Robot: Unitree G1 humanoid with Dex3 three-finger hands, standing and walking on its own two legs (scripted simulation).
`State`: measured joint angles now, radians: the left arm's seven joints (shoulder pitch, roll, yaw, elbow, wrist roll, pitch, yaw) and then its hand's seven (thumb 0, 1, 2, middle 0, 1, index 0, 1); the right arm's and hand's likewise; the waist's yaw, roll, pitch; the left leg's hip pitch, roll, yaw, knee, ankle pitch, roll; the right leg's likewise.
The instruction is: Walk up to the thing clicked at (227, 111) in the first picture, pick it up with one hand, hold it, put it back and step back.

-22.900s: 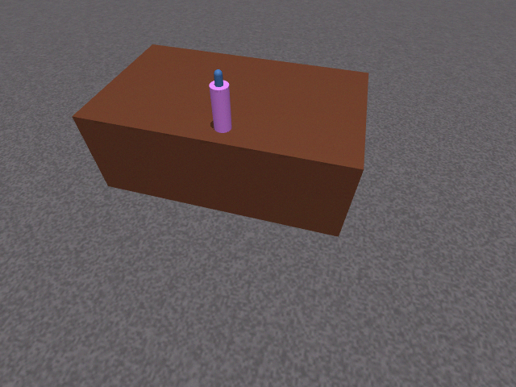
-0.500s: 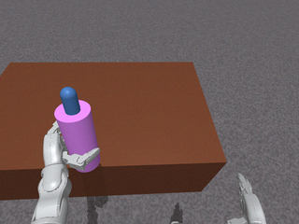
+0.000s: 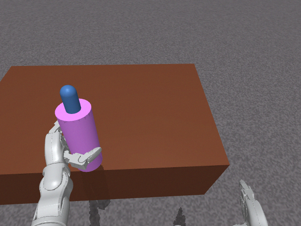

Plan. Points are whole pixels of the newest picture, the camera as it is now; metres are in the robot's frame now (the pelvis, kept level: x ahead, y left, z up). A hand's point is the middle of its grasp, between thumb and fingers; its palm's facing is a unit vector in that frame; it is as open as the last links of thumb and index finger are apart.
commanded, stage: hold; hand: left
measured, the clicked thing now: (80, 130) +0.33 +0.17 +0.10
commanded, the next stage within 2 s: crouch in 0.14 s
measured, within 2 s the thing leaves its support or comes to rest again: neither
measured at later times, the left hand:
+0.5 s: hand (84, 140) +0.34 +0.17 +0.05, palm faces +0.22 -0.97 +0.01, open 10.9 cm
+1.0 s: hand (88, 134) +0.42 +0.20 -0.05, palm faces +0.23 -0.97 -0.02, open 10.9 cm
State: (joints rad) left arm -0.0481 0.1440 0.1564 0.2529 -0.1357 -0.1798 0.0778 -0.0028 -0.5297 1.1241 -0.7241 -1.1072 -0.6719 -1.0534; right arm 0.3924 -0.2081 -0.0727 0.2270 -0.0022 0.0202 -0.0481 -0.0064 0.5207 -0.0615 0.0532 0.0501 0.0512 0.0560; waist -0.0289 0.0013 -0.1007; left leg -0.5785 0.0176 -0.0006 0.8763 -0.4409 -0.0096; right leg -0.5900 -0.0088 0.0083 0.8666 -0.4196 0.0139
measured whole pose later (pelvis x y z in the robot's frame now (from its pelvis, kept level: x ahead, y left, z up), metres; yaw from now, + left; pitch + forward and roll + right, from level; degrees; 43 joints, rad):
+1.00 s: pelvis -0.02 +0.00 -0.05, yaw +1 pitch +20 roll -2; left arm -0.52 0.33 0.34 0.97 -0.09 -0.55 0.02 0.00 -0.52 1.10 -0.75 -1.07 -0.69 -1.02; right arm 0.41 -0.26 -0.05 -0.01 -0.07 0.01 0.04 -0.01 0.52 -0.06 0.06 0.05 0.05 0.06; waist -0.17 -0.04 -0.13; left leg -0.99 0.03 -0.04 1.16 -0.52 -0.02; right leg -0.97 0.00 -0.03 1.12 -0.49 0.01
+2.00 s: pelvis -0.03 +0.00 -0.10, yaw -1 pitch +28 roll -4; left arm -0.72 0.53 0.49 1.22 0.00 -0.63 0.02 0.00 -0.51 1.09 -0.74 -1.07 -0.68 -1.02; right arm 0.39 -0.29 -0.05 -0.19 -0.09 0.02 0.08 -0.01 0.50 -0.06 0.06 0.05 0.06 0.06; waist -0.31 -0.03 -0.15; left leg -1.33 0.04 -0.07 1.41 -0.58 -0.02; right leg -1.30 0.02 -0.05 1.33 -0.53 0.01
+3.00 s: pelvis -0.05 +0.00 -0.15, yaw -2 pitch +32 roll -6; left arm -0.76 0.62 0.54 1.24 0.02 -0.64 0.03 0.00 -0.48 0.98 -0.78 -0.99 -0.73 -0.94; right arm 0.41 -0.31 -0.07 -0.31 -0.08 0.00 0.10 0.00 0.50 -0.06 0.06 0.05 0.06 0.06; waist -0.38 -0.03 -0.17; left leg -1.54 0.03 -0.10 1.59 -0.61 -0.02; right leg -1.50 0.02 -0.07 1.50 -0.56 0.01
